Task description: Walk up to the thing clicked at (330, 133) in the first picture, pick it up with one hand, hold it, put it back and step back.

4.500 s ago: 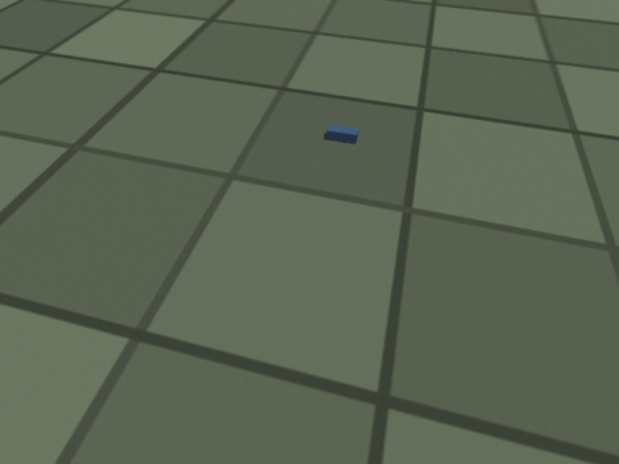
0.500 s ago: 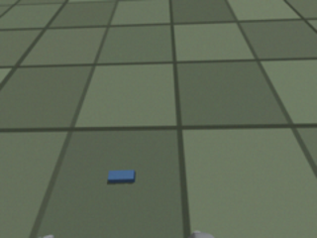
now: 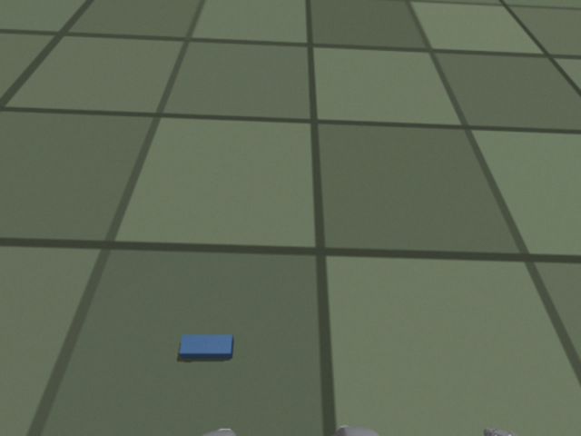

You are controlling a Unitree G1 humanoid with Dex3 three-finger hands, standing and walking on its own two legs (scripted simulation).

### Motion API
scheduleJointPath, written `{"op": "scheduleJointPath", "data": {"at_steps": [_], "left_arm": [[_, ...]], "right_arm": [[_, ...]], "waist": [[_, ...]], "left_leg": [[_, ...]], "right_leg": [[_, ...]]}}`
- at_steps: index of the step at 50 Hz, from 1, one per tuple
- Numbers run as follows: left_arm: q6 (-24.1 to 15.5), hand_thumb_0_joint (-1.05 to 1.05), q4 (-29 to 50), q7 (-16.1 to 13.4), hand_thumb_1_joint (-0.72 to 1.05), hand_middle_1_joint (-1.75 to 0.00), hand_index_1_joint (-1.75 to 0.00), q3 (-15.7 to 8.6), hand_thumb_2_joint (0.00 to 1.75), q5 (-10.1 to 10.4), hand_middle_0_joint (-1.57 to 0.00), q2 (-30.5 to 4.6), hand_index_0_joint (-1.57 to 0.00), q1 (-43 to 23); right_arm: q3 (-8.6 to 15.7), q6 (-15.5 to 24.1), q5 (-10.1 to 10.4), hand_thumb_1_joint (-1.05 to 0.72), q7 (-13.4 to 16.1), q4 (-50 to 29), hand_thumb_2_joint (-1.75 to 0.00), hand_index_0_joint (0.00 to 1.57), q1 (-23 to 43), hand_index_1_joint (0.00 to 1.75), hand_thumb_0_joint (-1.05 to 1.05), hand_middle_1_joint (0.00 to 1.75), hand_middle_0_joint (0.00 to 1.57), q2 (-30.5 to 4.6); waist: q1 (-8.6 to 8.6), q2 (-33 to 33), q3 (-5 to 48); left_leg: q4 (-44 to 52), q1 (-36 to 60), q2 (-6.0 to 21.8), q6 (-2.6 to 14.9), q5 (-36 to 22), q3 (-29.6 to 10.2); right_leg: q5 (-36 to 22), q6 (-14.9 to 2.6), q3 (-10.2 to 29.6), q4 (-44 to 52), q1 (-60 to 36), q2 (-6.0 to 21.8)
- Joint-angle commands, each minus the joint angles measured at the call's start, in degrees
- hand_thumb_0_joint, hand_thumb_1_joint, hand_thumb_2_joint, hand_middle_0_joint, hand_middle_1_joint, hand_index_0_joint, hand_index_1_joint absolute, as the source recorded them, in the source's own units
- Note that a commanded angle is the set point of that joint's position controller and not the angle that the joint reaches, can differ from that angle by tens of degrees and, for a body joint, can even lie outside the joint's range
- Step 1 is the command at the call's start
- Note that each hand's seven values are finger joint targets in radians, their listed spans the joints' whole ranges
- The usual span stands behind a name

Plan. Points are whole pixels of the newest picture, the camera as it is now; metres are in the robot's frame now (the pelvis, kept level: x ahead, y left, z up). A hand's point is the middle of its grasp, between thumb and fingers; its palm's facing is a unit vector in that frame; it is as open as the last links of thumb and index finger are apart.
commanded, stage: walk up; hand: left
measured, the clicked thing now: (207, 346) +0.48 +0.25 -0.73
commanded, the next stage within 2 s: stand in 1.28 s
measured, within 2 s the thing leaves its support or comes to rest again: neither
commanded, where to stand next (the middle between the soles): +0.09 +0.01 m, yaw +0 degrees
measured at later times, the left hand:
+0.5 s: hand (117, 435) +0.15 +0.25 -0.13, palm faces -0.01 -0.94 -0.35, open 7.3 cm
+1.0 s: hand out of the picture +0.11 +0.26 -0.14, palm faces +0.00 -0.94 -0.33, open 7.3 cm
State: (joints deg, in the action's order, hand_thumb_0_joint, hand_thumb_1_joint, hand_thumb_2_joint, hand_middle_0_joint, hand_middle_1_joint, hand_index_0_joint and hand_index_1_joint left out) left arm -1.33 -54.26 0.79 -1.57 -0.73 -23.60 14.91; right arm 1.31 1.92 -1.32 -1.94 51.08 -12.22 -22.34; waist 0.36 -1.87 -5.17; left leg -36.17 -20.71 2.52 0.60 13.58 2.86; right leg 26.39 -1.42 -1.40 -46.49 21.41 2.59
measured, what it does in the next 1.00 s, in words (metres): stands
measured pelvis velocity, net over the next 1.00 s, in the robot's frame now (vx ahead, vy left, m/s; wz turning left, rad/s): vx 0.05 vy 0.01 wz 0.02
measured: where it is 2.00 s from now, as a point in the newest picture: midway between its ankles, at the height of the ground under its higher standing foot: outside the picture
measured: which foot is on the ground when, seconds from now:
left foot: down 0.00-1.00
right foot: down 0.00-1.00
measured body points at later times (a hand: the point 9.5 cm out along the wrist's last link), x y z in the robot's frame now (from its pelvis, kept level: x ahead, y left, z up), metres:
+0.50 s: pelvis +0.04 +0.00 +0.02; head +0.05 +0.00 +0.47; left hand +0.15 +0.30 -0.11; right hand +0.13 -0.31 -0.11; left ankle +0.06 +0.13 -0.72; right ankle +0.04 -0.13 -0.72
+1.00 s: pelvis +0.05 +0.01 +0.02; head +0.06 +0.01 +0.47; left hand +0.11 +0.31 -0.11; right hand +0.13 -0.29 -0.11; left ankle +0.06 +0.13 -0.72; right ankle +0.04 -0.13 -0.72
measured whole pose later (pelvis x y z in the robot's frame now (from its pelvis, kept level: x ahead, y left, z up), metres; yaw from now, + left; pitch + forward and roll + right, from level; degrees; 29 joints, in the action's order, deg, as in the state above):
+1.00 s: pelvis +0.05 +0.01 +0.02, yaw +1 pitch -2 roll +0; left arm -0.3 -67.6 0.6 -0.6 -0.6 -20.3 4.9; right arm -0.4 0.6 -0.4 -1.0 66.6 -4.7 -20.2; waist 0.1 -0.2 -2.6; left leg -20.5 -9.2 0.9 -0.3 9.5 0.5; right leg 11.2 1.9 -3.1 -18.9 5.7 2.8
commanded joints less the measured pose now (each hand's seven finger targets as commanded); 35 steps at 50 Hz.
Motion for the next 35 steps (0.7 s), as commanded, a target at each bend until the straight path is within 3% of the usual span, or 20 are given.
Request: {"op": "scheduleJointPath", "data": {"at_steps": [1,2,3,4,5,6,7,8,9,10,12,15,21,26,35], "left_arm": [[-1.96,0.0,-0.6,-1.58,0.9,-0.3,-0.3,-3.31,0.9,-0.43,-0.2,-9.32,-0.2,6.44],[-2.4,0.0,-0.16,-1.98,0.9,-0.3,-0.3,-3.56,0.9,-0.85,-0.2,-10.6,-0.2,5.27],[-3.05,0.0,1.49,-2.17,0.9,-0.3,-0.3,-4.17,0.9,-1.32,-0.2,-15.16,-0.2,1.02],[-2.72,0.0,1.68,-1.87,0.9,-0.3,-0.3,-4.09,0.9,-0.53,-0.2,-17.34,-0.2,-3.43],[-2.6,0.0,2.49,-1.62,0.9,-0.3,-0.3,-3.45,0.9,-0.45,-0.2,-15.85,-0.2,-6.21],[-2.45,0.0,2.06,-1.65,0.9,-0.3,-0.3,-2.87,0.9,0.08,-0.2,-13.91,-0.2,-7.27],[-2.34,0.0,1.65,-1.68,0.9,-0.3,-0.3,-2.34,0.9,0.11,-0.2,-13.11,-0.2,-8.1],[-2.28,0.0,1.13,-1.52,0.9,-0.3,-0.3,-1.81,0.9,0.31,-0.2,-11.57,-0.2,-7.65],[-2.06,0.0,0.5,-1.34,0.9,-0.3,-0.3,-1.65,0.9,0.67,-0.2,-10.83,-0.2,-6.88],[-1.94,0.0,-0.66,-1.3,0.9,-0.3,-0.3,-1.72,0.9,0.89,-0.2,-10.85,-0.2,-5.51],[-2.09,0.0,-1.73,-1.44,0.9,-0.3,-0.3,-1.73,0.9,0.7,-0.2,-11.14,-0.2,-6.93],[-1.83,0.0,-2.68,-1.54,0.9,-0.3,-0.3,-1.51,0.9,1.09,-0.2,-11.08,-0.2,-8.88],[-1.13,0.0,-5.25,-1.45,0.9,-0.3,-0.3,-0.94,0.9,1.08,-0.2,-9.94,-0.2,-12.0],[-0.85,0.0,-6.69,-1.19,0.9,-0.3,-0.3,-0.64,0.9,0.8,-0.2,-9.62,-0.2,-14.58],[-0.77,0.0,-8.08,-0.81,0.9,-0.3,-0.3,-0.8,0.9,0.47,-0.2,-9.35,-0.2,-15.58]], "right_arm": [[3.11,-0.04,0.99,-0.9,1.37,-3.42,-0.9,0.2,4.23,0.3,0.0,0.3,0.2,-12.89],[2.06,-0.21,1.47,-0.9,1.44,-3.2,-0.9,0.2,3.48,0.3,0.0,0.3,0.2,-10.14],[1.23,-0.41,1.99,-0.9,1.38,-3.05,-0.9,0.2,2.42,0.3,0.0,0.3,0.2,-7.27],[2.1,-0.82,1.86,-0.9,2.08,-1.57,-0.9,0.2,3.08,0.3,0.0,0.3,0.2,-9.72],[2.43,-0.67,1.71,-0.9,2.08,0.13,-0.9,0.2,2.22,0.3,0.0,0.3,0.2,-10.84],[2.17,-0.29,1.91,-0.9,1.92,1.27,-0.9,0.2,1.95,0.3,0.0,0.3,0.2,-10.69],[2.29,0.11,1.97,-0.9,1.97,2.6,-0.9,0.2,1.9,0.3,0.0,0.3,0.2,-10.85],[2.53,0.51,1.81,-0.9,2.02,3.39,-0.9,0.2,1.9,0.3,0.0,0.3,0.2,-11.77],[2.41,0.84,1.51,-0.9,1.99,3.46,-0.9,0.2,2.79,0.3,0.0,0.3,0.2,-12.82],[2.02,0.89,1.87,-0.9,1.74,3.79,-0.9,0.2,4.78,0.3,0.0,0.3,0.2,-13.17],[1.44,0.66,1.99,-0.9,1.7,5.21,-0.9,0.2,5.54,0.3,0.0,0.3,0.2,-11.58],[1.2,0.51,1.84,-0.9,1.95,7.18,-0.9,0.2,6.25,0.3,0.0,0.3,0.2,-11.94],[0.91,0.21,1.68,-0.9,2.06,9.77,-0.9,0.2,9.31,0.3,0.0,0.3,0.2,-11.38],[0.54,-0.01,1.36,-0.9,1.84,11.13,-0.9,0.2,11.19,0.3,0.0,0.3,0.2,-11.0],[0.55,0.27,1.1,-0.9,1.99,12.21,-0.9,0.2,11.1,0.3,0.0,0.3,0.2,-10.85]], "waist": [[-3.02,9.84,7.02],[-3.21,4.7,6.97],[-0.94,-5.22,5.21],[-0.35,-6.19,3.16],[1.09,-3.87,2.58],[1.54,-1.6,2.87],[1.76,-2.64,4.1],[1.55,-2.59,6.41],[0.47,-1.39,7.83],[-1.15,-0.64,7.34],[-0.5,-1.74,8.32],[-0.35,0.67,9.37],[-0.77,1.72,8.37],[-0.59,2.5,6.15],[-0.25,2.68,8.48]], "left_leg": [[6.12,-2.42,9.23,7.31,-1.37,-9.66],[1.56,-4.29,7.49,4.8,-2.11,-7.74],[-4.71,-6.74,1.06,1.0,3.53,-3.95],[-7.2,-1.66,-0.47,0.76,15.24,-2.8],[-5.09,2.66,0.31,0.87,13.03,-3.61],[0.78,3.93,0.44,0.98,6.83,-3.45],[3.64,7.42,1.43,1.3,-1.1,-4.0],[5.36,10.27,3.32,2.19,-7.76,-6.72],[7.36,9.8,5.59,3.27,-10.11,-10.17],[6.82,7.25,5.79,3.77,-9.57,-10.05],[5.92,8.49,3.92,2.41,-12.76,-7.03],[7.83,10.06,3.94,2.16,-14.65,-6.7],[12.12,10.95,4.63,1.83,-13.57,-7.1],[16.51,10.08,4.67,1.38,-7.54,-7.78],[18.42,12.0,4.63,0.85,-10.33,-7.19]], "right_leg": [[-11.98,0.06,-1.19,15.88,-11.52,-1.68],[-12.94,-1.14,4.06,21.32,-13.34,1.33],[-9.89,-4.7,21.14,27.53,-9.04,11.54],[-7.79,-9.93,24.17,28.13,-1.27,16.88],[-11.0,-10.08,20.99,25.25,0.6,15.2],[-15.18,-7.55,14.4,22.59,-0.94,11.68],[-19.09,-4.88,10.94,20.67,-0.59,9.37],[-22.71,-2.96,7.92,18.78,-1.21,7.18],[-21.29,-1.37,5.6,17.25,-3.1,4.31],[-17.66,-0.98,4.5,18.57,-6.17,3.03],[-21.61,-1.67,6.08,20.07,-8.85,5.03],[-26.51,-1.63,5.27,19.64,-10.61,5.51],[-22.61,-0.73,4.06,23.67,-12.63,4.96],[-17.56,0.0,4.2,27.81,-13.19,4.69],[-20.71,0.54,3.44,29.64,-16.63,5.05]]}}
